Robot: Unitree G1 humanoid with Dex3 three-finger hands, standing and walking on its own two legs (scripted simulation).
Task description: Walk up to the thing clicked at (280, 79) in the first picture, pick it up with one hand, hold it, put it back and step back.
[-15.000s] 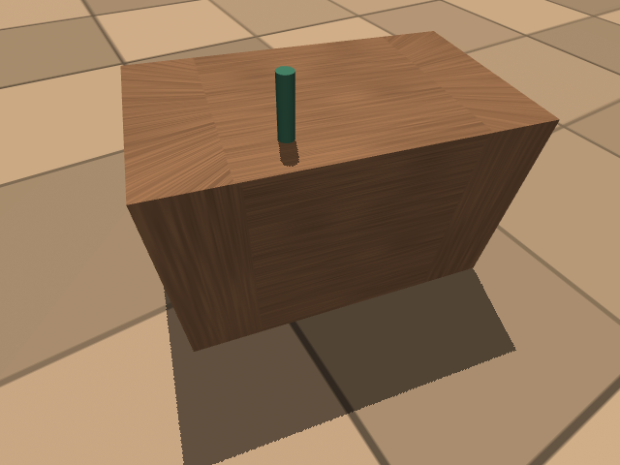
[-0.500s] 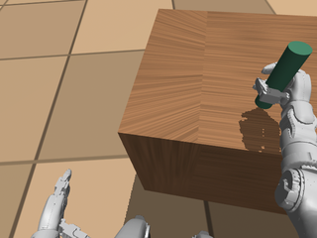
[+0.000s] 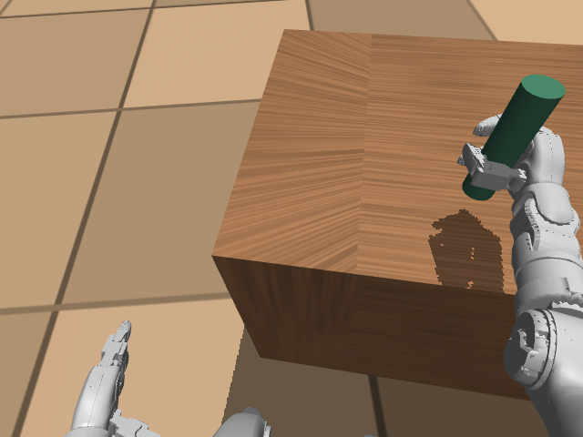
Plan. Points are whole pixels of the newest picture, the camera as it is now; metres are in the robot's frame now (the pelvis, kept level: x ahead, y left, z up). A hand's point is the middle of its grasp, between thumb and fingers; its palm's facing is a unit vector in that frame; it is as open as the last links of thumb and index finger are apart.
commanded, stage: lift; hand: right
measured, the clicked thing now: (505, 145) +0.49 -0.21 +0.12
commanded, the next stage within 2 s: hold in 1.48 s
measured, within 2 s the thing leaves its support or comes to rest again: neither
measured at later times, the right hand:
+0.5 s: hand (497, 148) +0.46 -0.18 +0.15, palm faces +0.09 +1.00 -0.01, open 5.6 cm
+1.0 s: hand (535, 167) +0.37 -0.17 +0.21, palm faces +0.09 +1.00 -0.02, open 5.6 cm
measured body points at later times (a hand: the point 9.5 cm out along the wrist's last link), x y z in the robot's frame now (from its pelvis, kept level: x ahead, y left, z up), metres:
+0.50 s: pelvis +0.01 +0.00 +0.02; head +0.04 +0.00 +0.47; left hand +0.15 +0.26 -0.03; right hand +0.45 -0.24 +0.15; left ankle +0.03 +0.14 -0.69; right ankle -0.01 -0.12 -0.69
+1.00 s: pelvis -0.01 +0.01 +0.03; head -0.02 +0.03 +0.48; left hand +0.15 +0.27 -0.03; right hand +0.36 -0.23 +0.21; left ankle +0.03 +0.14 -0.69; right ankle -0.01 -0.12 -0.69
